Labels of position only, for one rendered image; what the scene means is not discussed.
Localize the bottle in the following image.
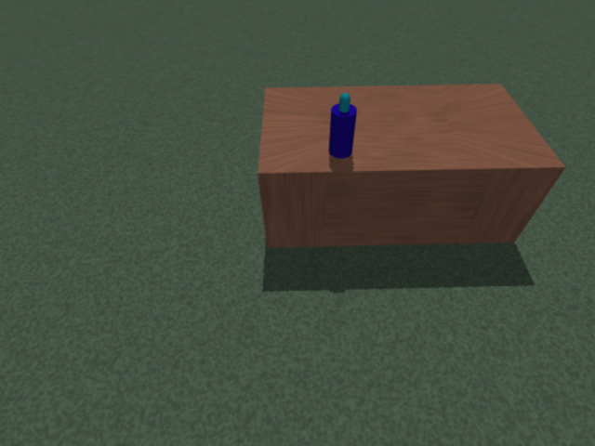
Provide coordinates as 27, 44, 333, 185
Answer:
329, 93, 357, 159

